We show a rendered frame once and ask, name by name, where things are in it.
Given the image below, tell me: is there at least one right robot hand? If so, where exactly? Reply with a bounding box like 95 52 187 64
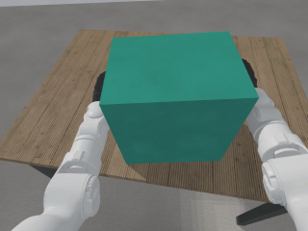
242 59 258 88

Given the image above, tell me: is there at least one left robot hand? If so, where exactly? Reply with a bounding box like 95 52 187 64
92 71 106 102

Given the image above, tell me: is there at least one robot right forearm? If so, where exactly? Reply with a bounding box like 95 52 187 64
246 88 308 163

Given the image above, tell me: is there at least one carton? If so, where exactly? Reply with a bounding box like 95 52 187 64
99 31 259 165

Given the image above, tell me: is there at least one robot left upper arm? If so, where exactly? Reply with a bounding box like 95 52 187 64
12 173 100 231

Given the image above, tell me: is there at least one robot right upper arm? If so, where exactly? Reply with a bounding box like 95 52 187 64
262 154 308 231

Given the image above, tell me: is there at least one robot left forearm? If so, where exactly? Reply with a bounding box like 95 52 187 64
43 101 110 211

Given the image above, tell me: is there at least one table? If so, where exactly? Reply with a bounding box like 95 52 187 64
0 29 308 226

